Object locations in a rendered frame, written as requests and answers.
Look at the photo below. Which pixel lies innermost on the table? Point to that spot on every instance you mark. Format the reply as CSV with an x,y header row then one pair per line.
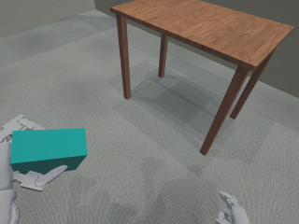
x,y
245,40

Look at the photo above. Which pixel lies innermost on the sponge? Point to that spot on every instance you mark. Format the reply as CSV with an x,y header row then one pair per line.
x,y
41,151

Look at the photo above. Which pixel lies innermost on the left robot forearm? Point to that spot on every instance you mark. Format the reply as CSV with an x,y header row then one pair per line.
x,y
9,211

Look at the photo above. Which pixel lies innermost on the right robot hand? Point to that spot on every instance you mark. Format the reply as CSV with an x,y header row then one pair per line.
x,y
237,215

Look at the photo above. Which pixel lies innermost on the left robot hand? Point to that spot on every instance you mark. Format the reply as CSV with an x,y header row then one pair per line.
x,y
32,180

